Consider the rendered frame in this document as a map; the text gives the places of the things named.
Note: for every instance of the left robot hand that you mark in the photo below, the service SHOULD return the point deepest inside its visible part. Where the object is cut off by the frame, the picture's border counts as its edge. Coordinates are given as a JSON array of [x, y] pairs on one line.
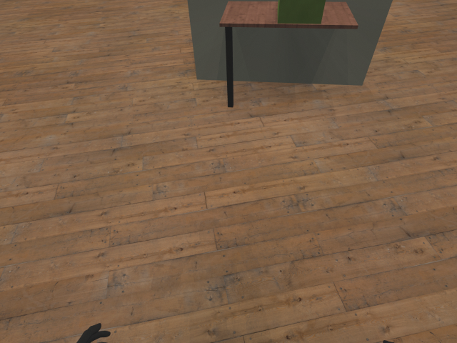
[[92, 333]]

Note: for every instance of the carton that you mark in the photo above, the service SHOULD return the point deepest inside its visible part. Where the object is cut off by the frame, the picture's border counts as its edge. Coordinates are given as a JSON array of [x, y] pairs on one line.
[[300, 11]]

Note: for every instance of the table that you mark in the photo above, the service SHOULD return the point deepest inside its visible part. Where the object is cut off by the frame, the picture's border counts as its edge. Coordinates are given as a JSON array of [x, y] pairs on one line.
[[264, 14]]

